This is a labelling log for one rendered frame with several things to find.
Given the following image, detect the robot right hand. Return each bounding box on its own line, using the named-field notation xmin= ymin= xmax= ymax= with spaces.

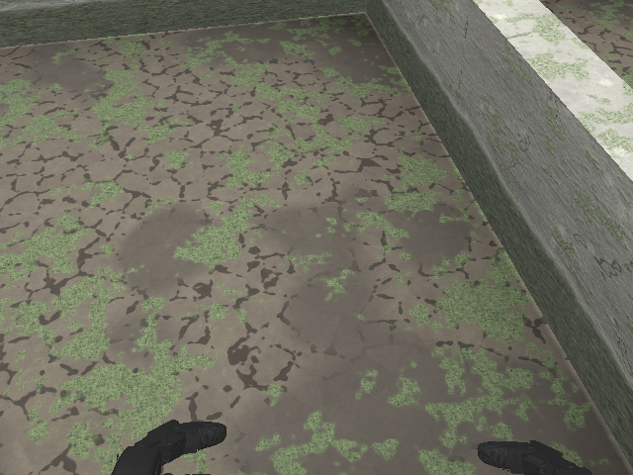
xmin=477 ymin=440 xmax=592 ymax=475

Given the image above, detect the robot left hand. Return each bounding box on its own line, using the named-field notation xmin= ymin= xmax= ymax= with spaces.
xmin=111 ymin=420 xmax=226 ymax=475

